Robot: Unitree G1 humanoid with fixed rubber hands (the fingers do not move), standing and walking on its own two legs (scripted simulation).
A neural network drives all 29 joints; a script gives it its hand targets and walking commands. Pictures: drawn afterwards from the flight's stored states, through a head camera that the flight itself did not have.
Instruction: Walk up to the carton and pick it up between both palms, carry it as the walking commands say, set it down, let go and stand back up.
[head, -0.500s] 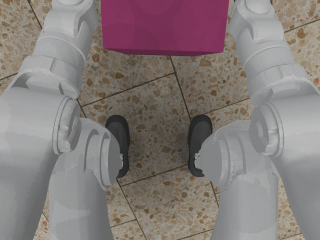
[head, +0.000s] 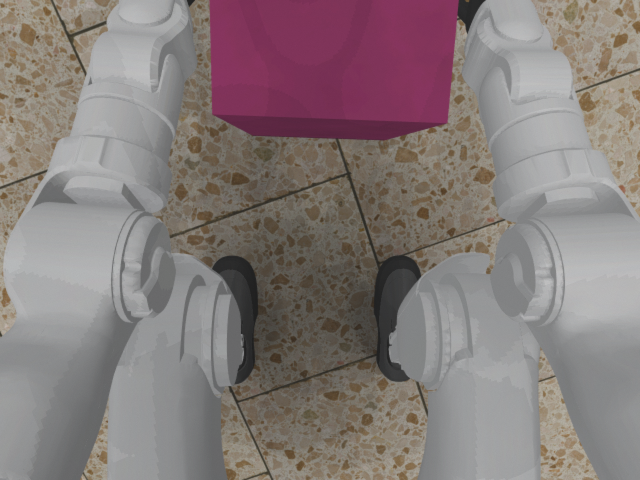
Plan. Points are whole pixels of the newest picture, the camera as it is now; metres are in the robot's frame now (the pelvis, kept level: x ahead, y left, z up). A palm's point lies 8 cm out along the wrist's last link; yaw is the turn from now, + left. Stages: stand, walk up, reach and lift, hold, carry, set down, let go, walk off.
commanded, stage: reach and lift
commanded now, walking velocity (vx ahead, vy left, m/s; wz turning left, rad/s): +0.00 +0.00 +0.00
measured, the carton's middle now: (326, 35) +0.54 +0.00 -0.22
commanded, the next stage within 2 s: none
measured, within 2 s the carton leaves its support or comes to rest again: neither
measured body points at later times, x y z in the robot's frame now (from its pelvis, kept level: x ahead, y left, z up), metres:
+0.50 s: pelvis +0.00 -0.01 +0.04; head +0.34 +0.00 +0.33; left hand +0.56 +0.14 -0.09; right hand +0.55 -0.14 -0.09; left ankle +0.11 +0.13 -0.32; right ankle +0.12 -0.14 -0.32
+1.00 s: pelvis +0.01 +0.00 +0.08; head +0.33 +0.01 +0.40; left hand +0.54 +0.14 -0.03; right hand +0.54 -0.14 -0.02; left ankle +0.11 +0.13 -0.32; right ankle +0.12 -0.14 -0.32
